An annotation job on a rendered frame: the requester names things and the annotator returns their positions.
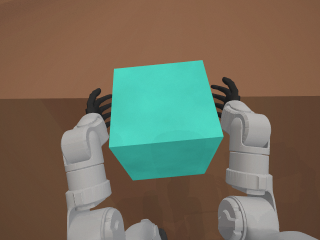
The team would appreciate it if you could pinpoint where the left robot forearm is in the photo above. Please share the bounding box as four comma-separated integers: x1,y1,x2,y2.
61,113,112,240

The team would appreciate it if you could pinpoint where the robot left hand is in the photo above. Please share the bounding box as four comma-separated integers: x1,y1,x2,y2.
85,88,112,128

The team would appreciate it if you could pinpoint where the right robot forearm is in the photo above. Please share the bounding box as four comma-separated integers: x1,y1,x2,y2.
220,100,279,225

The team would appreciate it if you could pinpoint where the robot right hand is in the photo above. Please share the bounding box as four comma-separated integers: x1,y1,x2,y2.
211,77,241,118

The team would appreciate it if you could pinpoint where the robot left foot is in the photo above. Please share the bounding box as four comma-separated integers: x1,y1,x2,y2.
158,228,168,240

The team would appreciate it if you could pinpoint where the left robot upper arm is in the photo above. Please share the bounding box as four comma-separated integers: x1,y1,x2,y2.
67,207,126,240

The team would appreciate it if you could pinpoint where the robot left thigh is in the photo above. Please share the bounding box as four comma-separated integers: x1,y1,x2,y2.
125,221,160,240

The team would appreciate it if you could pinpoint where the carton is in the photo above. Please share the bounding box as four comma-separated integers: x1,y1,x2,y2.
109,60,224,181

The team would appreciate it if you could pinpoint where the right robot upper arm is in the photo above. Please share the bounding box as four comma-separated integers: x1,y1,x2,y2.
218,195,318,240

